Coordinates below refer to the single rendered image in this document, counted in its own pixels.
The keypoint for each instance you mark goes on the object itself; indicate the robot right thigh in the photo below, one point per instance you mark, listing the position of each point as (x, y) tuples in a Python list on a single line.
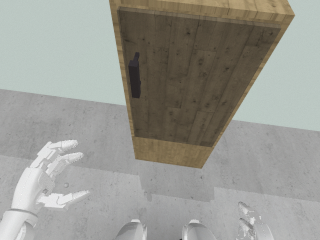
[(196, 231)]

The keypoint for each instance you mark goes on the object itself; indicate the handle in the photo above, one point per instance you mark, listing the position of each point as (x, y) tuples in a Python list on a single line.
[(134, 75)]

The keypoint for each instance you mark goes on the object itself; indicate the robot right hand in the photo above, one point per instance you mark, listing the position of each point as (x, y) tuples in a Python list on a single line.
[(259, 230)]

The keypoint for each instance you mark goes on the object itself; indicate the robot left hand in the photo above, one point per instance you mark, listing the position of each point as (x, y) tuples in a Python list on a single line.
[(28, 194)]

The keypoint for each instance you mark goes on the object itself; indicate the robot left shin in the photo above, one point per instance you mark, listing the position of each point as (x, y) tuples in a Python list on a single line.
[(135, 220)]

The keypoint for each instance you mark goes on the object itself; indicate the cupboard door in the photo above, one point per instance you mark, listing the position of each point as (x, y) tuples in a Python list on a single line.
[(193, 70)]

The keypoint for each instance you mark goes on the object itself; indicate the left robot forearm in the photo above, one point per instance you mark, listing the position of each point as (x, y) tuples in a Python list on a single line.
[(18, 224)]

